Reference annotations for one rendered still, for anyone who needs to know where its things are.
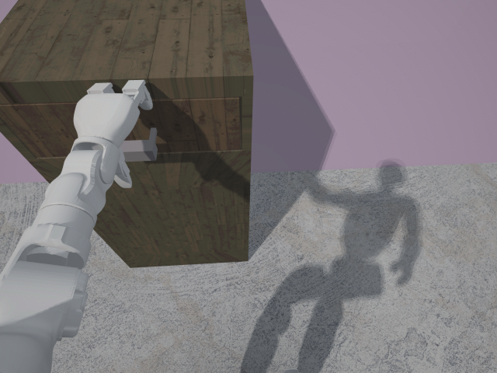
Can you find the robot left hand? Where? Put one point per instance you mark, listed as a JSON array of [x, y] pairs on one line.
[[105, 114]]

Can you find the handle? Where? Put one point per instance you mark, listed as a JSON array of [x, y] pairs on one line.
[[141, 150]]

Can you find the robot left upper arm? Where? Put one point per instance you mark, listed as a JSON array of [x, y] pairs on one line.
[[39, 304]]

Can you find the robot left forearm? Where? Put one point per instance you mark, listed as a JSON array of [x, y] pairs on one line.
[[63, 226]]

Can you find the cabinet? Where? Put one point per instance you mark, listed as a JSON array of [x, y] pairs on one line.
[[185, 207]]

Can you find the drawer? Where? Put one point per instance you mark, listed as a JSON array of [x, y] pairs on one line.
[[183, 125]]

